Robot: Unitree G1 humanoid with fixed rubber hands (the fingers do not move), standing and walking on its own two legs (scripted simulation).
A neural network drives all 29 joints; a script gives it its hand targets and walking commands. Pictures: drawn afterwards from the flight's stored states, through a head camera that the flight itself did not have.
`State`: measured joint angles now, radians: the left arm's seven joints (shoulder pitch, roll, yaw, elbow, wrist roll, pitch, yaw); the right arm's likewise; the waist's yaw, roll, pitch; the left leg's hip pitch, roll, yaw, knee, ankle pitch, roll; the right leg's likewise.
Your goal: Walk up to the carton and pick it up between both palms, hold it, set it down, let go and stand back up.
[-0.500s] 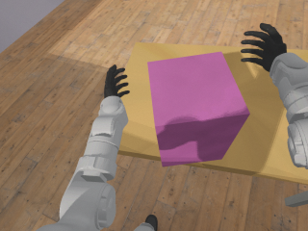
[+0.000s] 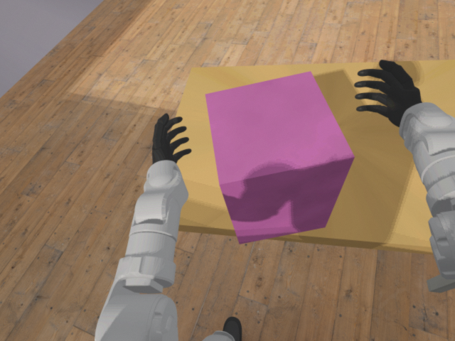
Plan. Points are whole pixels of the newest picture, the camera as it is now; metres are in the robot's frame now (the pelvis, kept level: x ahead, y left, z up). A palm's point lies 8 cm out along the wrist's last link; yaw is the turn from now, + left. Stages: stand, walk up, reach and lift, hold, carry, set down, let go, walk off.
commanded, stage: set down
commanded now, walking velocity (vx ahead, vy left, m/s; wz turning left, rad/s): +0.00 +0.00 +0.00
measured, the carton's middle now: (271, 167) +0.47 +0.04 -0.05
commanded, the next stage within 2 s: none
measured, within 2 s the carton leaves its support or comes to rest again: neither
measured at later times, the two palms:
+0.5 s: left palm (165, 193) +0.33 +0.20 +0.06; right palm (404, 150) +0.45 -0.18 +0.06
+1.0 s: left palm (181, 220) +0.31 +0.18 +0.00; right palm (426, 193) +0.41 -0.23 +0.01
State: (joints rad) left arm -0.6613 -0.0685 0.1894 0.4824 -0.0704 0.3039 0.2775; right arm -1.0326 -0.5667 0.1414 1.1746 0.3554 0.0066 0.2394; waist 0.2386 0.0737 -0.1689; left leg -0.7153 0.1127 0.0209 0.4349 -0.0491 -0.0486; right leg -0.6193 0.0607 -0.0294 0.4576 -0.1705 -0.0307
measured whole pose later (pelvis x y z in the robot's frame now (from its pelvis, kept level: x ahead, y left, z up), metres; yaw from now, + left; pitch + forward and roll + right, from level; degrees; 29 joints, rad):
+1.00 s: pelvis +0.01 -0.01 -0.01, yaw +1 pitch +16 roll -1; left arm -0.21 -0.08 0.03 0.36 -0.02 0.02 0.30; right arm -0.55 -0.52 0.13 1.12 0.45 -0.36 0.31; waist 0.14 0.01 -0.12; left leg -0.69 0.10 0.01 0.56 -0.14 -0.05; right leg -0.60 0.04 -0.03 0.61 -0.28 -0.04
